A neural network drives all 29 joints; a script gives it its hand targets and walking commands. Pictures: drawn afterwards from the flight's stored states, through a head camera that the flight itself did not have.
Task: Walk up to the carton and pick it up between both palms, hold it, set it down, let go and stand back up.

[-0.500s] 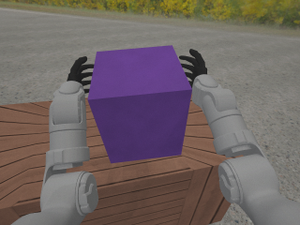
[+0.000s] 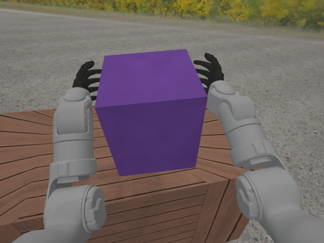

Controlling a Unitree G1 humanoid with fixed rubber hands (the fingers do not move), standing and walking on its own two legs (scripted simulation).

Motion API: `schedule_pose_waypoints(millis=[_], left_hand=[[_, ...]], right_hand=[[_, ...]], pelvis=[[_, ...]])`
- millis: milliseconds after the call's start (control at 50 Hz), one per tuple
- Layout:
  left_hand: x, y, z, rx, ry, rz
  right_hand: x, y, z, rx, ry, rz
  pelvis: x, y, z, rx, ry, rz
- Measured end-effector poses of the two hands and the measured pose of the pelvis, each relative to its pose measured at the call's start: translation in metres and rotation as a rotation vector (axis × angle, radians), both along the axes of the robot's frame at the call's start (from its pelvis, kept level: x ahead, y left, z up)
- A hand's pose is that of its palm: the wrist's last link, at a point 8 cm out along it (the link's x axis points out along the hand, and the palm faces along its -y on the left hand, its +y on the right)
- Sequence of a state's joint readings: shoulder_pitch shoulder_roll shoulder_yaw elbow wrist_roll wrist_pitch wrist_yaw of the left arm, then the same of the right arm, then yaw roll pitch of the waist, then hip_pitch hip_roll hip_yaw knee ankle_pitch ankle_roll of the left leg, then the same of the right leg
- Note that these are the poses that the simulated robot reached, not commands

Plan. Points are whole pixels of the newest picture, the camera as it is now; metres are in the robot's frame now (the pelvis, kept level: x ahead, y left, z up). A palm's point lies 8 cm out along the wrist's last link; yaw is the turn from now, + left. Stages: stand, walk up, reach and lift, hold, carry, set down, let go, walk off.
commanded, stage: hold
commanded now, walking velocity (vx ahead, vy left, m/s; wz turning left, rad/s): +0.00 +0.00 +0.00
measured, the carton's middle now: (152, 114) +0.39 +0.01 +0.18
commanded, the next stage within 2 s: none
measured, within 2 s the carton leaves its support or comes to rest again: neither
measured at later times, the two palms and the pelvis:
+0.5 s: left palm (82, 93) +0.36 +0.17 +0.26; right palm (214, 86) +0.37 -0.13 +0.28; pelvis +0.00 +0.00 +0.00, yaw +0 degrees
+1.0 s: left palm (82, 93) +0.36 +0.17 +0.26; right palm (214, 86) +0.37 -0.13 +0.28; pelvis +0.00 +0.00 +0.00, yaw +0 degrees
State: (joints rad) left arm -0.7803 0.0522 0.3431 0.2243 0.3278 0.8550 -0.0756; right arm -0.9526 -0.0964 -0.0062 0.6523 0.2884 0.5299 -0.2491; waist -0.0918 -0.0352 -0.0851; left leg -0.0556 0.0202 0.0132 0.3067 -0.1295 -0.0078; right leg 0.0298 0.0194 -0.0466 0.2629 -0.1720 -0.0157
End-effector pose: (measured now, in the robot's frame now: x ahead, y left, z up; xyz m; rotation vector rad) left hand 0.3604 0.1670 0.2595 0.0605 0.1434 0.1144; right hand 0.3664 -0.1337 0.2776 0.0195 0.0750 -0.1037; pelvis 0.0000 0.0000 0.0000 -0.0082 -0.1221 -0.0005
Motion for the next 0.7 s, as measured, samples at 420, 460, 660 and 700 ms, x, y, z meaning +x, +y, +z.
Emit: schedule_pose_waypoints(millis=[420, 460, 660, 700], left_hand=[[-0.0001, 0.0000, 0.0002, 0.000, -0.001, 0.000], [-0.0001, 0.0000, 0.0002, 0.000, -0.001, 0.000], [-0.0001, 0.0000, 0.0003, 0.000, -0.001, 0.000], [-0.0001, 0.0000, 0.0003, 0.000, -0.001, 0.000]], right_hand=[[0.0000, 0.0000, -0.0001, 0.000, 0.000, 0.000], [0.0000, 0.0000, -0.0001, 0.000, 0.000, 0.000], [0.0000, 0.0000, -0.0001, 0.000, 0.001, -0.001], [0.0000, 0.0000, -0.0001, 0.000, 0.001, -0.001]], pelvis=[[0.0000, 0.0000, 0.0000, 0.000, 0.000, 0.000], [0.0000, 0.0000, 0.0000, 0.000, 0.000, 0.000], [0.0000, 0.0000, 0.0000, 0.000, 0.000, 0.000], [0.0000, 0.0000, 0.0000, 0.000, 0.000, 0.000]])
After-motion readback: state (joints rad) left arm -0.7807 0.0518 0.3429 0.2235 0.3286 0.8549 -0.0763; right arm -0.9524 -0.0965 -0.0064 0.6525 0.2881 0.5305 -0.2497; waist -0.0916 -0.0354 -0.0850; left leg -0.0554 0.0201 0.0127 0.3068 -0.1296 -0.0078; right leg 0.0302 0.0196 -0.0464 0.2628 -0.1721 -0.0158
